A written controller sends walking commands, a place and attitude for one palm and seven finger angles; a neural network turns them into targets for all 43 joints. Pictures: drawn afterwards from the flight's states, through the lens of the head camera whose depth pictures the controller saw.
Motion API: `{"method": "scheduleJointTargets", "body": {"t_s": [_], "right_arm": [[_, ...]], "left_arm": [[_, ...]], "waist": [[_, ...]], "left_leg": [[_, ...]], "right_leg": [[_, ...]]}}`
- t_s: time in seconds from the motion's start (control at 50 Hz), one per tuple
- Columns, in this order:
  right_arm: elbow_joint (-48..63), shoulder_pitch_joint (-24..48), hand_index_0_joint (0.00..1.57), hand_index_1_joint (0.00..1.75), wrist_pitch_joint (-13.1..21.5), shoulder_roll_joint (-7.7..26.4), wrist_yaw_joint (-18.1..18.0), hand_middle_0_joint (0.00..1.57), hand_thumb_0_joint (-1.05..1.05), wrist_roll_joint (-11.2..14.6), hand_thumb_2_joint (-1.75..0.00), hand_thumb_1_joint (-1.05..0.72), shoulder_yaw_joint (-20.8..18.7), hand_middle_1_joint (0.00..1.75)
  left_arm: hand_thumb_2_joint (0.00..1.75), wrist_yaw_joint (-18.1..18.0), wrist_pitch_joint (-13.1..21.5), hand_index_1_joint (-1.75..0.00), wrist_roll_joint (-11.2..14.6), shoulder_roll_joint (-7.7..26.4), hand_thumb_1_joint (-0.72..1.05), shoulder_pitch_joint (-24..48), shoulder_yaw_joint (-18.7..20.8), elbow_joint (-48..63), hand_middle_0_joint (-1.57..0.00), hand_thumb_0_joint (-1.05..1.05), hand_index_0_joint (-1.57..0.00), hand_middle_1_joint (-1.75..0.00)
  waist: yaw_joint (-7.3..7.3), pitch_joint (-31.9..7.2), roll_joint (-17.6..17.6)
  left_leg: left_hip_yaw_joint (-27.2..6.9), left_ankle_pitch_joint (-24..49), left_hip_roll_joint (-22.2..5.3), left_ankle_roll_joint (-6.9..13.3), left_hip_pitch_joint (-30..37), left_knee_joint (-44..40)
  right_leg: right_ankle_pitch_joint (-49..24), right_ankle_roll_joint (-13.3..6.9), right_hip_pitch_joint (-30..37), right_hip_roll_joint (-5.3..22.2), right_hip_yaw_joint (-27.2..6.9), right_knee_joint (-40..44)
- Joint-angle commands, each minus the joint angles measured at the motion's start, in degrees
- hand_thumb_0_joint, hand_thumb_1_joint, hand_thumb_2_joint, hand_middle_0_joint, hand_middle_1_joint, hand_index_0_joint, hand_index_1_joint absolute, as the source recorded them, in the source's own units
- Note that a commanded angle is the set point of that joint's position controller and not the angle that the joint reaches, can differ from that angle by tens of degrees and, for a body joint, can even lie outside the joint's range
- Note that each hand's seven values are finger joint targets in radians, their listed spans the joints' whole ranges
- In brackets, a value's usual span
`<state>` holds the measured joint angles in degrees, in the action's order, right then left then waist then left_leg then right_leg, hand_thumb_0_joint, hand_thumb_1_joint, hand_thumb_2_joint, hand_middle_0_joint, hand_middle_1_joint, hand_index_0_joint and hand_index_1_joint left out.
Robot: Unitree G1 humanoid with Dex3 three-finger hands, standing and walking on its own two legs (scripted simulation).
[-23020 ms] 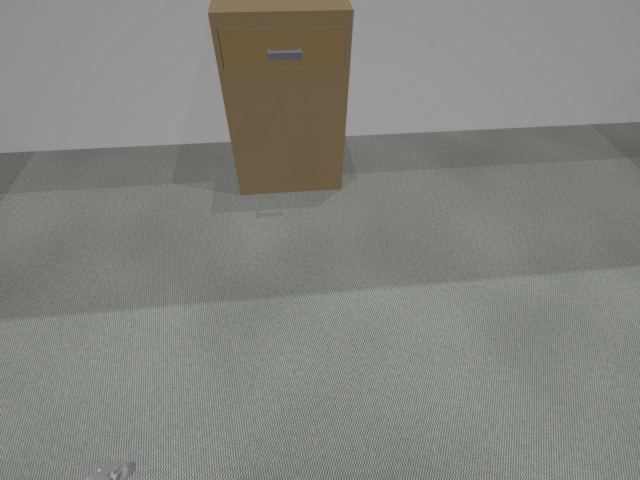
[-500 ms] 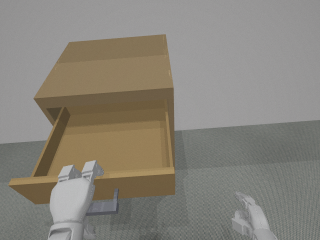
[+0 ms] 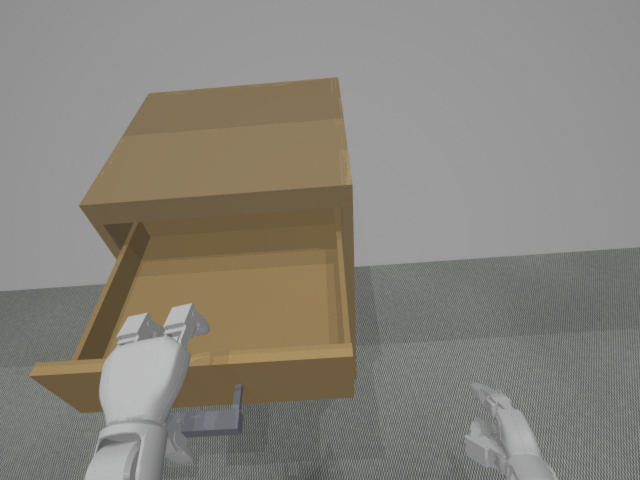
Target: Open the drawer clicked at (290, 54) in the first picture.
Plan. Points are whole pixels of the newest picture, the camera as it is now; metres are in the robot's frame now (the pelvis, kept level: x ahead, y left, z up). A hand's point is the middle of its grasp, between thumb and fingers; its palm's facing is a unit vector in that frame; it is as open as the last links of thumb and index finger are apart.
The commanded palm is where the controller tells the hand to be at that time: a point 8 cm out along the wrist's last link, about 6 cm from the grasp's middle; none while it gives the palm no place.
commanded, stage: lift the hand off the handle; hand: left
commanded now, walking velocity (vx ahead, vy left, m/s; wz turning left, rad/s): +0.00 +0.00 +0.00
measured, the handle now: (199, 408) +0.22 +0.23 -0.08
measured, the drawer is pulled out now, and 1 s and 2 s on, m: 0.30 0.30 0.30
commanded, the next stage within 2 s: draw the hand back to the body in 0.34 s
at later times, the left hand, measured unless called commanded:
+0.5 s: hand (173, 383) +0.20 +0.21 +0.06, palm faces +0.08 -0.17 -0.98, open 13.8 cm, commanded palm +0.16 +0.21 +0.12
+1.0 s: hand (126, 384) +0.18 +0.24 +0.09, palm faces +0.10 -0.11 -0.99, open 13.8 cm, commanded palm +0.14 +0.24 +0.15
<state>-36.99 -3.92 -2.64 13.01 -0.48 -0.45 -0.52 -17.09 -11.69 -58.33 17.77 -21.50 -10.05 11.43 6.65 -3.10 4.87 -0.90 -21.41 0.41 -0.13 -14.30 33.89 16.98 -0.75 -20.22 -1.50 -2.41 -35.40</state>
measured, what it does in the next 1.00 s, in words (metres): stands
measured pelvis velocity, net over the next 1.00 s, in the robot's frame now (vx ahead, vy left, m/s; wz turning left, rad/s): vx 0.00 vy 0.01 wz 0.00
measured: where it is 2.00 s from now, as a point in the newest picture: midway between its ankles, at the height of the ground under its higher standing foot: outside the picture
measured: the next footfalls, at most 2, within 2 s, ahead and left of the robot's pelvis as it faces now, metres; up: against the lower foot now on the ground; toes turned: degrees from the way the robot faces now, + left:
none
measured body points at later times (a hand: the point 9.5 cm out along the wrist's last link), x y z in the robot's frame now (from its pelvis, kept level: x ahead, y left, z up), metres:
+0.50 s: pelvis +0.01 +0.01 +0.01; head +0.00 -0.03 +0.45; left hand +0.19 +0.21 +0.11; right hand +0.24 -0.18 -0.08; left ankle -0.04 +0.12 -0.73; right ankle +0.02 -0.11 -0.73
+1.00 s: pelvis +0.00 +0.01 +0.01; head -0.01 -0.03 +0.46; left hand +0.17 +0.24 +0.15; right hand +0.23 -0.20 -0.08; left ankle -0.04 +0.12 -0.73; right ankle +0.02 -0.11 -0.73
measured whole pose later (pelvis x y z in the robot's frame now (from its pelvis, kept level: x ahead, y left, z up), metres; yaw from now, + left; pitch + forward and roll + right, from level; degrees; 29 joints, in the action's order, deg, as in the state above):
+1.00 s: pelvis +0.00 +0.01 +0.01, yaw +0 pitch -2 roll +0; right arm -36.8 -3.5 -3.5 14.6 -0.6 -0.1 0.3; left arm -9.9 -9.1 -55.0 23.4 -25.5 -4.0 21.1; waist 7.6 -0.9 5.8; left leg -1.1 -18.0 0.2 0.1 -7.9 27.5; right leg 13.1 -0.4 -13.0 -1.5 -2.3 -27.6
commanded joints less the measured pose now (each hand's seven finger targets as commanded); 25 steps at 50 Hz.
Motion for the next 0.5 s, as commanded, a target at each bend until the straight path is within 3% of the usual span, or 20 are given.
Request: {"method": "scheduleJointTargets", "body": {"t_s": [0.0,0.02,0.06,0.16,0.22,0.3,0.36,0.38,0.42,0.48], "right_arm": [[10.0,10.5,0.2,0.3,3.0,4.2,0.0,0.2,0.0,0.1,-0.9,-0.9,-0.8,0.3],[10.2,10.5,0.2,0.3,3.1,4.3,-0.1,0.2,0.0,0.0,-0.9,-0.9,-0.7,0.3],[10.7,11.3,0.2,0.3,2.9,4.3,0.2,0.2,0.0,0.2,-0.9,-0.9,-0.5,0.3],[11.2,11.1,0.2,0.3,2.5,4.4,1.2,0.2,0.0,0.2,-0.9,-0.9,-0.7,0.3],[11.1,10.3,0.2,0.3,2.5,4.4,1.7,0.2,0.0,0.1,-0.9,-0.9,-0.6,0.3],[10.5,10.2,0.2,0.3,2.2,4.2,2.4,0.2,0.0,0.4,-0.9,-0.9,-0.6,0.3],[11.2,11.1,0.2,0.3,2.3,4.5,2.3,0.2,0.0,0.3,-0.9,-0.9,-0.4,0.3],[11.2,10.4,0.2,0.3,2.5,4.0,2.5,0.2,0.0,0.1,-0.9,-0.9,0.0,0.3],[10.6,10.3,0.2,0.3,2.5,4.1,2.3,0.2,0.0,0.0,-0.9,-0.9,-0.6,0.3],[11.0,10.4,0.2,0.3,2.8,3.8,2.3,0.2,0.0,-0.1,-0.9,-0.9,-0.2,0.3]], "left_arm": [[0.3,-0.9,0.4,-1.2,-0.5,8.7,-0.5,5.1,6.6,12.4,-0.3,0.0,-0.3,-1.2],[0.3,-0.6,0.6,-1.2,-0.6,8.7,-0.5,4.0,6.8,12.4,-0.3,0.0,-0.3,-1.2],[0.3,-0.2,0.3,-1.2,-0.4,9.6,-0.5,3.1,7.9,14.0,-0.3,0.0,-0.3,-1.2],[0.3,0.9,0.4,-1.2,0.1,8.0,-0.5,3.5,5.6,19.5,-0.3,0.0,-0.3,-1.2],[0.3,1.3,0.9,-1.2,0.1,7.8,-0.5,0.8,5.2,19.7,-0.3,0.0,-0.3,-1.2],[0.3,1.7,0.6,-1.2,-0.7,5.9,-0.5,3.1,3.1,17.1,-0.3,0.0,-0.3,-1.2],[0.3,1.3,0.8,-1.2,-1.4,8.1,-0.5,2.4,5.3,18.6,-0.3,0.0,-0.3,-1.2],[0.3,1.2,0.9,-1.2,-2.2,6.5,-0.5,3.5,3.2,18.9,-0.3,0.0,-0.3,-1.2],[0.3,0.8,1.5,-1.2,-2.1,7.1,-0.5,4.2,4.0,18.5,-0.3,0.0,-0.3,-1.2],[0.3,0.0,1.4,-1.2,-2.4,8.7,-0.5,4.5,5.8,21.1,-0.3,0.0,-0.3,-1.2]], "waist": [[-0.04,-7.3,-6.6],[0.3,-7.2,-7.2],[0.76,-7.4,-4.9],[0.17,-8.1,-2.2],[0.25,-7.3,-4.7],[-0.38,-4.0,-5.2],[0.73,-6.6,-4.4],[0.53,-8.2,-4.2],[0.54,-7.6,-4.4],[1.02,-10.1,-2.7]], "left_leg": [[1.8,16.3,1.7,1.6,-1.3,-5.5],[1.9,17.2,1.8,1.6,-1.4,-5.5],[1.6,18.2,1.6,1.3,-0.9,-6.1],[1.4,22.1,1.1,1.3,1.5,-6.5],[1.4,23.2,1.0,1.4,1.5,-6.7],[1.2,20.5,0.4,1.3,0.9,-7.5],[1.0,21.1,0.5,1.2,1.0,-7.3],[1.4,21.4,0.7,1.5,1.6,-6.8],[1.3,22.2,0.8,1.2,1.7,-7.0],[1.3,22.7,0.8,1.4,2.4,-6.6]], "right_leg": [[-12.2,-1.3,9.8,-0.3,-0.5,6.6],[-13.8,-1.2,10.3,-0.3,-0.3,6.4],[-14.7,-1.5,11.4,-0.5,-0.7,6.5],[-16.8,-1.8,11.5,-0.8,0.2,6.6],[-17.0,-1.5,11.1,-1.0,1.4,6.4],[-13.2,-1.6,8.9,-1.3,1.6,7.1],[-14.5,-1.8,11.2,-1.5,0.8,6.7],[-14.1,-1.6,11.1,-1.0,1.4,6.3],[-15.3,-1.8,11.0,-1.4,1.1,6.4],[-15.9,-1.9,12.4,-1.0,0.9,6.2]]}}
